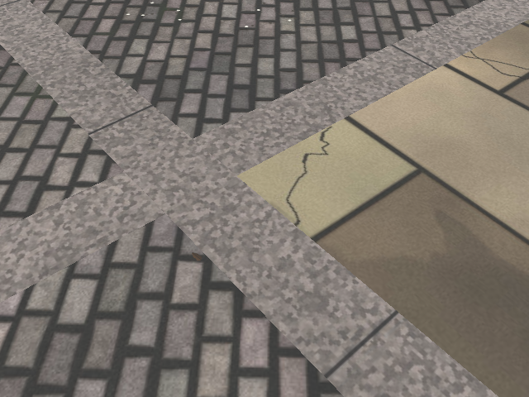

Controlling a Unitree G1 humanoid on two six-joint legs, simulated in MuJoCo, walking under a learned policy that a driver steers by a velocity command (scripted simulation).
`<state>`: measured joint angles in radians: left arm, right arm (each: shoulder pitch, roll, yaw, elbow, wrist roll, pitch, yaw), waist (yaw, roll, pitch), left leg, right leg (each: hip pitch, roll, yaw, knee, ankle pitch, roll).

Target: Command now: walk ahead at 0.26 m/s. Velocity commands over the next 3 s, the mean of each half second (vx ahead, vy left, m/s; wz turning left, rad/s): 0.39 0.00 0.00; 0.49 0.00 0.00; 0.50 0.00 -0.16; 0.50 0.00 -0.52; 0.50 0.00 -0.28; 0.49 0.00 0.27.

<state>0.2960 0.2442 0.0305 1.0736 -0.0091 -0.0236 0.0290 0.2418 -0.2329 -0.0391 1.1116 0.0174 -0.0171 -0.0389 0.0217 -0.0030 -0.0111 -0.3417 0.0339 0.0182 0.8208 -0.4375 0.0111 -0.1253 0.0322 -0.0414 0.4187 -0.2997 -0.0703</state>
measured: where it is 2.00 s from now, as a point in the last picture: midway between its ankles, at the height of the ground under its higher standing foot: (266, 233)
